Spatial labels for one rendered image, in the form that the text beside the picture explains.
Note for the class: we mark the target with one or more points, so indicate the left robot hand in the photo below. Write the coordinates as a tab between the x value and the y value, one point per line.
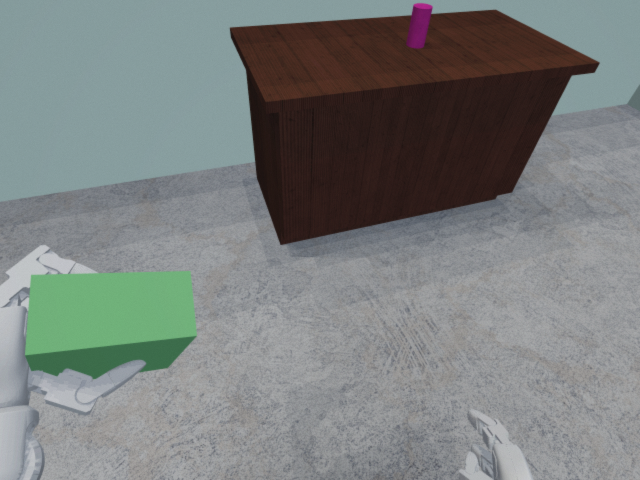
70	390

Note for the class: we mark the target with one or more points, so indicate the sponge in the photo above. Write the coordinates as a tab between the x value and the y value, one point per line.
94	322

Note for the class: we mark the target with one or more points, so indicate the robot left forearm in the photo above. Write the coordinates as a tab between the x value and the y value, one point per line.
21	455

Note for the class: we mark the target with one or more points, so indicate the right robot hand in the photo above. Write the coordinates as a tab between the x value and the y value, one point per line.
506	462

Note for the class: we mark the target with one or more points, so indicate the table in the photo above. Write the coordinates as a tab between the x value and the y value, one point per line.
353	128

